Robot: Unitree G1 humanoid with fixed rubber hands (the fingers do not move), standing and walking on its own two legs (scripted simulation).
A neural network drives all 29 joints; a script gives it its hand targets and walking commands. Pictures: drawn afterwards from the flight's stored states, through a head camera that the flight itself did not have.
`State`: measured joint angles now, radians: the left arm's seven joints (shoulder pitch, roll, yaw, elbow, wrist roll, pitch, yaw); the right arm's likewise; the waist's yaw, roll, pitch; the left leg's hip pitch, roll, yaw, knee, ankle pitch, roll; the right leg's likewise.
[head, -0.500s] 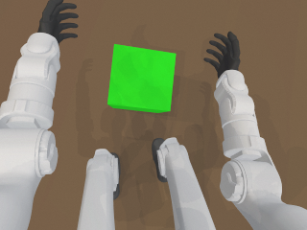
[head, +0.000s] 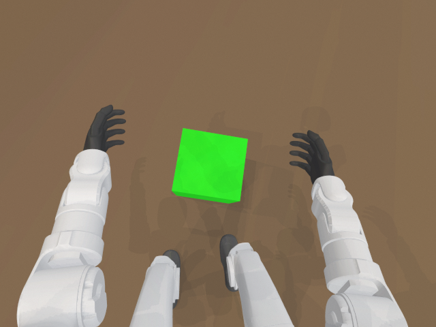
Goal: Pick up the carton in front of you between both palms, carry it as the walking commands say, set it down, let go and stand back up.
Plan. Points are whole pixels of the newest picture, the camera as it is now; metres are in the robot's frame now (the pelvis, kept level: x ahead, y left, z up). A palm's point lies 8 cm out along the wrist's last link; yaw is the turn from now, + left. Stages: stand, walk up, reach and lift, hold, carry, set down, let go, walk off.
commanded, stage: let go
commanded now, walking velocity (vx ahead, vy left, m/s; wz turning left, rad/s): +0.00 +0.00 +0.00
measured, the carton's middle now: (208, 170) +0.45 -0.06 -0.56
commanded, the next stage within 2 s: stand in 1.08 s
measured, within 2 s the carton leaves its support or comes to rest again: neither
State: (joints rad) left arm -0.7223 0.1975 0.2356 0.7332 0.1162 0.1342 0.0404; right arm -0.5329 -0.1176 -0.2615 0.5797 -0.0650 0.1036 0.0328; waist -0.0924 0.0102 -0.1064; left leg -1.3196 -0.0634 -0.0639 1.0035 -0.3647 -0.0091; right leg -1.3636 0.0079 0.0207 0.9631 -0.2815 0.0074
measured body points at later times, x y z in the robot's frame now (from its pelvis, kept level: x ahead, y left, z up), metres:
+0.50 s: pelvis +0.07 -0.01 +0.09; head +0.15 +0.00 +0.53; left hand +0.30 +0.21 -0.01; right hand +0.23 -0.25 +0.01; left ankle +0.03 +0.12 -0.65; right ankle +0.06 -0.12 -0.65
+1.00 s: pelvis +0.06 +0.00 +0.09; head +0.07 +0.00 +0.54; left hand +0.24 +0.23 +0.01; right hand +0.23 -0.24 +0.02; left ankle +0.03 +0.12 -0.65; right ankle +0.06 -0.12 -0.65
